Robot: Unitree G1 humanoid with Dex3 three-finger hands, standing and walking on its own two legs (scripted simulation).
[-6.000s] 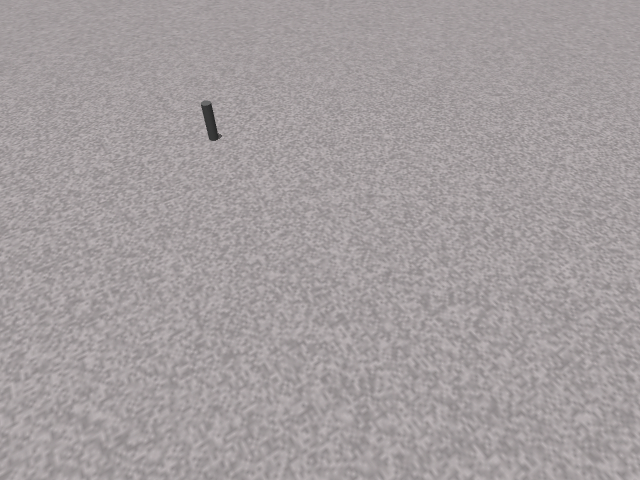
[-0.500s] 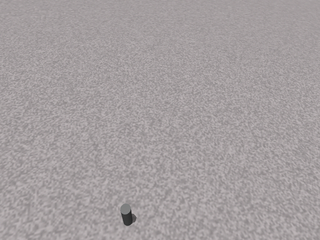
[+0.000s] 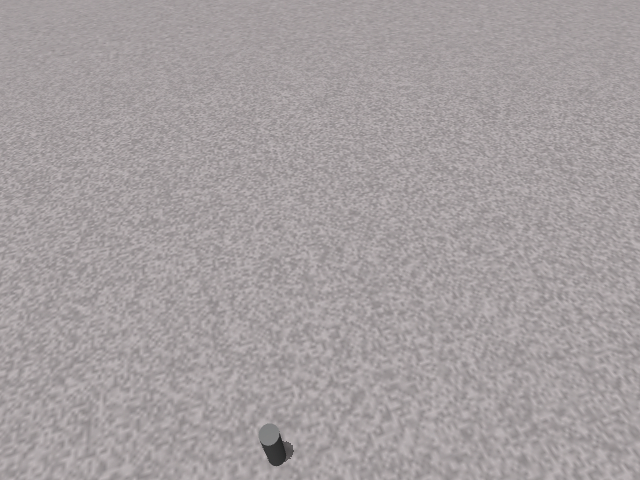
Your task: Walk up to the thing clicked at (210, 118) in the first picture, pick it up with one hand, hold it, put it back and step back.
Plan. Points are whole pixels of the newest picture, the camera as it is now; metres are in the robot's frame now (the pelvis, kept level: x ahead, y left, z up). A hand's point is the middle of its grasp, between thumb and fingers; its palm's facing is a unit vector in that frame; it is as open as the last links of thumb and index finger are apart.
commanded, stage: walk up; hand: left
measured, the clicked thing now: (273, 446) +0.35 +0.17 -0.68
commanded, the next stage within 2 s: stand in 0.96 s
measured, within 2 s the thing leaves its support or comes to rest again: neither
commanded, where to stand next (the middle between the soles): +0.05 +0.00 m, yaw -1 degrees
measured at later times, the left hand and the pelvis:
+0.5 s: hand out of the picture +0.09 +0.24 -0.15, palm faces -0.05 -0.94 -0.33, open 7.4 cm; pelvis +0.00 -0.01 +0.00, yaw -1 degrees
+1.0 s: hand out of the picture +0.09 +0.24 -0.15, palm faces -0.04 -0.94 -0.33, open 7.4 cm; pelvis +0.01 +0.00 +0.00, yaw -2 degrees
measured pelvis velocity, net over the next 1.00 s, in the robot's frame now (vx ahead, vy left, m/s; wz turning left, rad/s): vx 0.01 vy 0.00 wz -0.03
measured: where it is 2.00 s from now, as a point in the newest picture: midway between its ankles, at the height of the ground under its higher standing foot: outside the picture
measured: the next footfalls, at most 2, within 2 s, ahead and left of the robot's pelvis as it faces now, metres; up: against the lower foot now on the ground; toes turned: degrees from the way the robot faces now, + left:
none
